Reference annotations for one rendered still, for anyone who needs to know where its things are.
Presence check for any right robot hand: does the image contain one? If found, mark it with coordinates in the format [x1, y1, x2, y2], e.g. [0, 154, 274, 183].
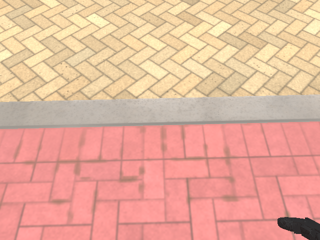
[277, 217, 320, 240]

